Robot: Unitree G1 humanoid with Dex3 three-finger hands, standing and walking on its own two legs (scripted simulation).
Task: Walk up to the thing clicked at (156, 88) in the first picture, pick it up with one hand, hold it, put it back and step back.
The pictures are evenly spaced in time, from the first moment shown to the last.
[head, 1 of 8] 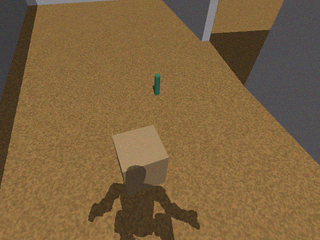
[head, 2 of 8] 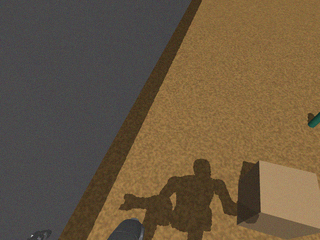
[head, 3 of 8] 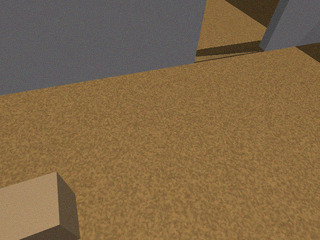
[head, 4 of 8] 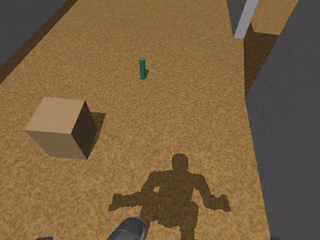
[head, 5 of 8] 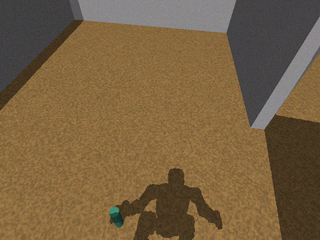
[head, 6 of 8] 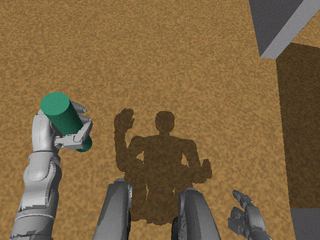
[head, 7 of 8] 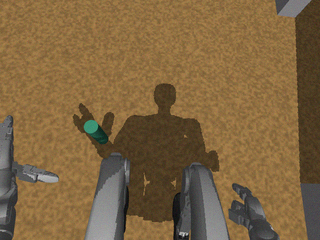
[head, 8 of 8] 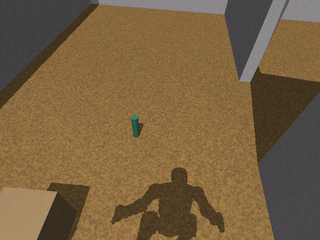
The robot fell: no
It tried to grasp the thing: yes
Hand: left
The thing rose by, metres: 0.67
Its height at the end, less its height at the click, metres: +0.00
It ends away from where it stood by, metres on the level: 0.01
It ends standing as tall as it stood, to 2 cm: yes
